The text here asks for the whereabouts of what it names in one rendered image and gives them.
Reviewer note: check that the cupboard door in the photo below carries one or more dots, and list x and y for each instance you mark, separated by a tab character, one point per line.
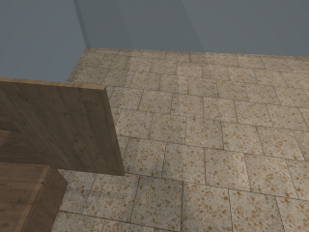
69	124

